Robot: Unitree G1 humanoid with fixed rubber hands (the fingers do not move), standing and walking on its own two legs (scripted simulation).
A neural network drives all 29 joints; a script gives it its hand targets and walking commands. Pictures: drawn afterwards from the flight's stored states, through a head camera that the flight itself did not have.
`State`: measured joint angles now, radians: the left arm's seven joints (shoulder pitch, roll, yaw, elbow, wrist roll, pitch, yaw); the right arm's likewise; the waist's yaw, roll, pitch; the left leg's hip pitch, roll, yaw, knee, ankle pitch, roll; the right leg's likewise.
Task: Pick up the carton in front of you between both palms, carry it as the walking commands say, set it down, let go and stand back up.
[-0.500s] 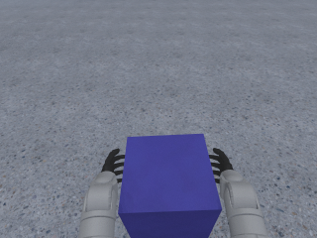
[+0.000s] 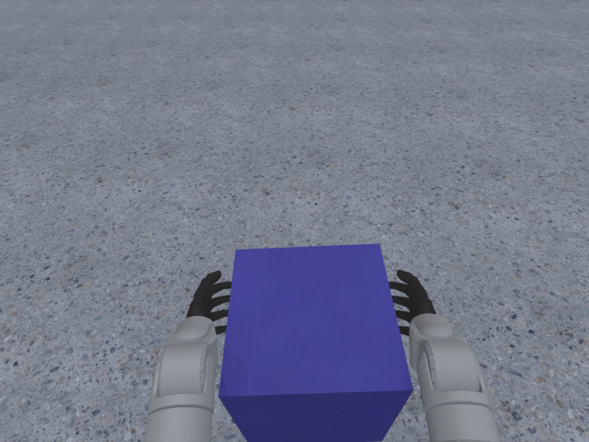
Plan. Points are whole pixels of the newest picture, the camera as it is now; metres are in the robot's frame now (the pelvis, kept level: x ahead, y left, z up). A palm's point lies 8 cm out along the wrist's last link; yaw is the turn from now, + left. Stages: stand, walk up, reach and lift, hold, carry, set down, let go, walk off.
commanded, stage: hold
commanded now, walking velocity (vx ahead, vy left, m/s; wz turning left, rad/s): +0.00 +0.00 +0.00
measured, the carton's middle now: (311, 349) +0.29 +0.00 -0.04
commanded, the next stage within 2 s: set down in 0.60 s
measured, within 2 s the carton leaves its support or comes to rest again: neither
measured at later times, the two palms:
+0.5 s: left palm (197, 336) +0.26 +0.15 +0.05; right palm (430, 334) +0.26 -0.15 +0.05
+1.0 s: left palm (211, 325) +0.31 +0.15 -0.01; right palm (407, 320) +0.32 -0.15 -0.02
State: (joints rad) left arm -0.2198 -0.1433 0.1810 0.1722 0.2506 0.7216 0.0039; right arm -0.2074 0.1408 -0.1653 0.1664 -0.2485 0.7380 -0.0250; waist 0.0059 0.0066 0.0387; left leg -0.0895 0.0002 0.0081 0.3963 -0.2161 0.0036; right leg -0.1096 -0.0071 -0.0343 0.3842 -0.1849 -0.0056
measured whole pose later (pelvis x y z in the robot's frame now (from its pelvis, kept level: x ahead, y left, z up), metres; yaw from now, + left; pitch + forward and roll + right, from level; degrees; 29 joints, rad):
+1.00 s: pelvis -0.02 -0.01 -0.01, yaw +1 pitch +1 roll +0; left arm -0.48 -0.23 0.49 0.49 0.43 0.46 -0.04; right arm -0.48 0.19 -0.46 0.52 -0.43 0.46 0.05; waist 0.01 0.01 0.07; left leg -0.33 -0.04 -0.06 0.58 -0.27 0.00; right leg -0.35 0.04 0.04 0.58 -0.25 -0.01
